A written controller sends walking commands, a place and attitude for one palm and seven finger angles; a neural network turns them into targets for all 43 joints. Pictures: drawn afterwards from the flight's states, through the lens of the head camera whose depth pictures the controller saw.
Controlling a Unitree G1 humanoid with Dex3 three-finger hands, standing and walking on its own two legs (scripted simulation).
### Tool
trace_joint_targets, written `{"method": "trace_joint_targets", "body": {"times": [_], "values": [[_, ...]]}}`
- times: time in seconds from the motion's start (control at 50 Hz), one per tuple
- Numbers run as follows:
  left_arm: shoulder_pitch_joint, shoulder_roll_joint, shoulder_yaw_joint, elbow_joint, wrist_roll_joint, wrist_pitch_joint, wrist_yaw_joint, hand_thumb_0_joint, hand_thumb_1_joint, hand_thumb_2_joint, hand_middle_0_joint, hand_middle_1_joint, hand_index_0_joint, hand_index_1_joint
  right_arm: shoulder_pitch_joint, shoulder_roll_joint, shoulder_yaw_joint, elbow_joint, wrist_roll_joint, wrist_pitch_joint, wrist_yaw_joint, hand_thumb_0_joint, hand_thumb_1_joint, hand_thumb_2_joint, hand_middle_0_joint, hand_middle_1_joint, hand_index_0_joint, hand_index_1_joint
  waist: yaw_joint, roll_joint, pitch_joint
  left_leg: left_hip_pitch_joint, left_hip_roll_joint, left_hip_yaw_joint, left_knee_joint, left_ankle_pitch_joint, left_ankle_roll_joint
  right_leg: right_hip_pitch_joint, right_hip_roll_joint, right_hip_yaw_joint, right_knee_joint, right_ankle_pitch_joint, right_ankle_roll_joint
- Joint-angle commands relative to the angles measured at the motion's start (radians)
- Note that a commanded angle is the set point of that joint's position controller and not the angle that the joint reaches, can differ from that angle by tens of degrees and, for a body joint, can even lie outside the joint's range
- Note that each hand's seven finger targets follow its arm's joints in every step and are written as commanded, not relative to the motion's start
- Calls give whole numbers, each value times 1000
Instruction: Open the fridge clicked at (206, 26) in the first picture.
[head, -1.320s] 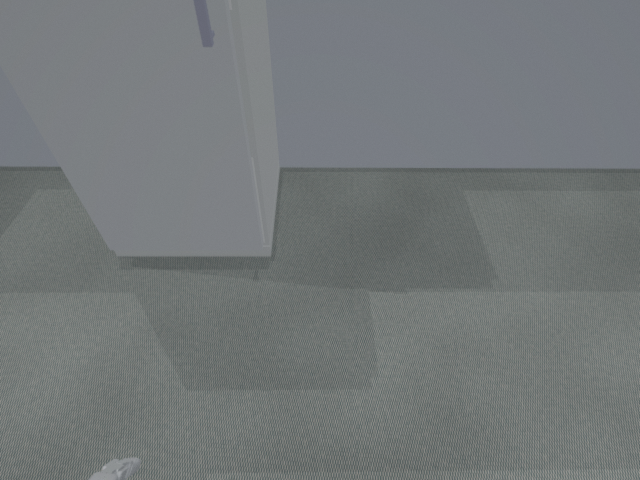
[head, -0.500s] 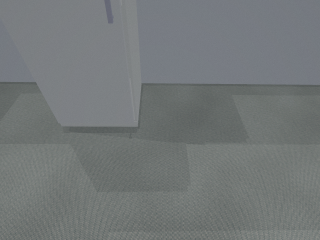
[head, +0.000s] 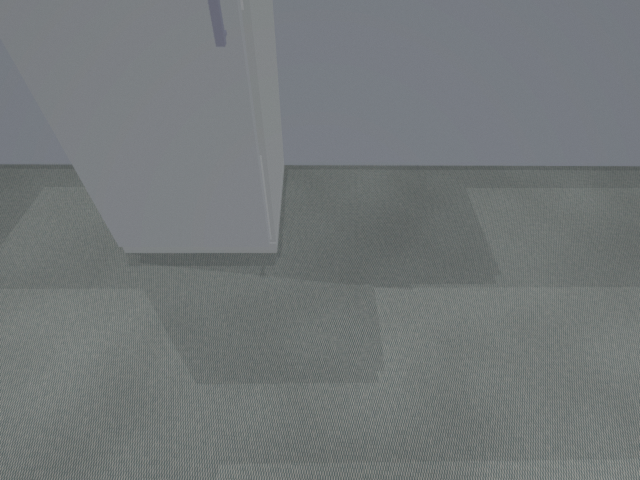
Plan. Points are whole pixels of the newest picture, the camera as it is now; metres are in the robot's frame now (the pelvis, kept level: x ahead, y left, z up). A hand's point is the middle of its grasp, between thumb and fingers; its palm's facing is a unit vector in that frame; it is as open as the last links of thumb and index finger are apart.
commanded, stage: look at it before walking up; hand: right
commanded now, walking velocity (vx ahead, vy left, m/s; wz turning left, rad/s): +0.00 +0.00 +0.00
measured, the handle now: out of the picture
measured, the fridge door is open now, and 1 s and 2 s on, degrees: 0 0 0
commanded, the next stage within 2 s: walk to a spot facing it in 0.12 s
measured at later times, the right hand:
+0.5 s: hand out of the picture +0.06 -0.22 -0.18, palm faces -0.10 +0.95 -0.29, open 7.4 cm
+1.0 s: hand out of the picture +0.08 -0.16 -0.17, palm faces -0.29 +0.93 -0.24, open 7.4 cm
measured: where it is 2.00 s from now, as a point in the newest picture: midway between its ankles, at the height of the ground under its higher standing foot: outside the picture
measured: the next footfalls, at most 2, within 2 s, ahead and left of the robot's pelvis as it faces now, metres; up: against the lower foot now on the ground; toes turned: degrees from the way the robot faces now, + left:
right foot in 1.16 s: +0.04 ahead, -0.11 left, +0.00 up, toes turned +28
left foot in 1.88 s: -0.01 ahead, +0.22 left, +0.00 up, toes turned +62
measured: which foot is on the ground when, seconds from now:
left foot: down 0.00-1.00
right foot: down 0.00-0.62, up 0.64-1.00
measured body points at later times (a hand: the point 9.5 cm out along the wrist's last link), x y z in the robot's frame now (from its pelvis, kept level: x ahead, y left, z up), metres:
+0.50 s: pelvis -0.01 +0.00 -0.01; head +0.01 +0.01 +0.44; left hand +0.06 +0.28 -0.15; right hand +0.07 -0.27 -0.15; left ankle +0.00 +0.12 -0.74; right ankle +0.00 -0.12 -0.75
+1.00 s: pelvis -0.03 +0.02 -0.01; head +0.01 +0.03 +0.44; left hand -0.02 +0.31 -0.14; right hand +0.09 -0.21 -0.15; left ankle -0.02 +0.11 -0.75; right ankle -0.01 -0.14 -0.68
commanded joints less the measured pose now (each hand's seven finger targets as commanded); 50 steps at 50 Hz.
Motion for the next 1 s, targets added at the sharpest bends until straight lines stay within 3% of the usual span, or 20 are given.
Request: {"method": "trace_joint_targets", "body": {"times": [0.0, 0.22, 0.24, 0.3, 0.36, 0.42, 0.44, 0.46, 0.48, 0.5, 0.54, 0.56, 0.58, 0.6, 0.62, 0.64, 0.68, 0.76, 0.86, 0.98], "values": [[-57, 208, 41, -67, -6, -22, 17, 0, 900, 900, -200, -300, -200, -300, -38, -207, -41, -65, 0, -27, -11, 0, -900, -900, 200, 300, 200, 300, -6, -12, -70, 18, 117, -95, -61, 160, 36, 6, -120, 95, -56, 162, -28], [-61, 213, 43, -66, -5, -21, 19, 0, 900, 900, -200, -300, -200, -300, -43, -211, -41, -65, -1, -25, -10, 0, -900, -900, 200, 300, 200, 300, -4, -6, -58, 4, 110, -105, -74, 152, 36, 26, -123, 90, -66, 148, -26], [-54, 204, 44, -68, -4, -19, 21, 0, 900, 900, -200, -300, -200, -300, -42, -200, -42, -69, -1, -18, -9, 0, -900, -900, 200, 300, 200, 300, -2, -15, -53, -12, 107, -111, -61, 172, 37, 33, -127, 77, -54, 151, -24], [10, 90, 31, -72, -3, 3, 28, 0, 900, 900, -200, -300, -200, -300, 21, -100, -30, -74, -1, 15, -14, 0, -900, -900, 200, 300, 200, 300, 0, 3, -43, -61, 102, -126, -2, 236, 24, 23, -132, 26, 8, 152, -6], [29, 108, 50, -108, -2, 17, 34, 0, 900, 900, -200, -300, -200, -300, 36, -105, -44, -112, -5, 33, -10, 0, -900, -900, 200, 300, 200, 300, 4, -5, -40, -124, 77, -136, 65, 234, 27, 15, -157, 19, 35, 118, -15], [21, 128, 70, -146, 0, 22, 39, 0, 900, 900, -200, -300, -200, -300, 47, -89, -54, -149, -7, 43, -1, 0, -900, -900, 200, 300, 200, 300, 3, -83, -43, -196, 24, -100, 193, 176, 13, 14, -221, 48, 16, 106, -49], [16, 136, 77, -159, 0, 22, 39, 0, 900, 900, -200, -300, -200, -300, 56, -76, -57, -159, -6, 45, 2, 0, -900, -900, 200, 300, 200, 300, -1, -127, -41, -216, 4, -70, 275, 93, 5, 3, -265, 69, -2, 125, -76], [19, 139, 82, -167, -1, 18, 38, 0, 900, 900, -200, -300, -200, -300, 59, -63, -60, -169, -8, 49, 4, 0, -900, -900, 200, 300, 200, 300, -2, -168, -43, -227, -13, -38, 385, -104, -4, -14, -320, 100, -24, 185, -119], [6, 134, 87, -177, 1, 16, 38, 0, 900, 900, -200, -300, -200, -300, 70, -47, -66, -179, -8, 54, 5, 0, -900, -900, 200, 300, 200, 300, -9, -208, -38, -249, -9, -14, 479, -250, -13, -18, -365, 105, -38, 253, -159], [-6, 128, 88, -191, 2, 14, 38, 0, 900, 900, -200, -300, -200, -300, 80, -43, -71, -189, -7, 56, 6, 0, -900, -900, 200, 300, 200, 300, -14, -197, -36, -235, 13, -26, 515, -299, -12, -47, -385, 97, -24, 291, -176], [-53, 120, 95, -213, 8, 16, 37, 0, 900, 900, -200, -300, -200, -300, 140, -26, -78, -187, -7, 53, 12, 0, -900, -900, 200, 300, 200, 300, -55, -181, -32, -155, 39, -7, 412, -254, -5, -97, -357, 11, 64, 289, -135], [-67, 120, 98, -221, 7, 20, 36, 0, 900, 900, -200, -300, -200, -300, 195, -30, -83, -176, -11, 47, 15, 0, -900, -900, 200, 300, 200, 300, -81, -121, -47, -84, 32, 12, 297, -141, -6, -136, -320, -40, 166, 225, -91], [-60, 92, 96, -227, 2, 29, 33, 0, 900, 900, -200, -300, -200, -300, 245, -60, -94, -167, -17, 35, 12, 0, -900, -900, 200, 300, 200, 300, -101, 16, -49, -15, 70, -54, 96, 55, 3, -208, -228, -116, 365, 67, -16], [-22, -4, 80, -257, -3, 35, 28, 0, 900, 900, -200, -300, -200, -300, 252, -172, -113, -174, -30, 17, -6, 0, -900, -900, 200, 300, 200, 300, -85, 384, -23, 31, 307, -484, -74, 307, 74, -447, -52, -157, 636, -356, 60], [-56, 16, 80, -276, -4, 40, 31, 0, 900, 900, -200, -300, -200, -300, 269, -170, -110, -183, -12, 21, -17, 0, -900, -900, 200, 300, 200, 300, -96, 300, -28, -38, 358, -555, -115, 383, 157, -429, -39, -15, 738, -395, 47], [-35, 16, 85, -265, -6, 42, 30, 0, 900, 900, -200, -300, -200, -300, 218, -146, -108, -198, -12, 25, -21, 0, -900, -900, 200, 300, 200, 300, -57, 197, -22, -36, 331, -459, -110, 245, 193, -434, -70, 28, 776, -318, 39], [-35, 24, 87, -239, -2, 38, 25, 0, 900, 900, -200, -300, -200, -300, 138, -100, -104, -223, -7, 19, -19, 0, -900, -900, 200, 300, 200, 300, -36, 145, -15, -61, 238, -423, -89, 193, 156, -435, -85, 29, 803, -202, 50], [3, 3, 88, -218, 1, 42, 26, 0, 900, 900, -200, -300, -200, -300, 144, -67, -102, -226, -3, 10, -16, 0, -900, -900, 200, 300, 200, 300, -25, 68, -80, -16, 184, -353, -73, 201, 143, -409, -76, 24, 764, -115, 70], [-19, -8, 88, -235, 3, 44, 33, 0, 900, 900, -200, -300, -200, -300, 183, -64, -109, -215, -6, 14, -11, 0, -900, -900, 200, 300, 200, 300, -43, 102, -80, 26, 164, -394, -78, 179, 135, -439, -61, 34, 705, -123, 78], [-46, -8, 80, -267, -2, 33, 39, 0, 900, 900, -200, -300, -200, -300, 178, -82, -118, -221, -15, 23, -14, 0, -900, -900, 200, 300, 200, 300, -56, 115, -102, 36, 168, -479, -64, 214, 192, -371, -44, 33, 516, -208, 69]]}}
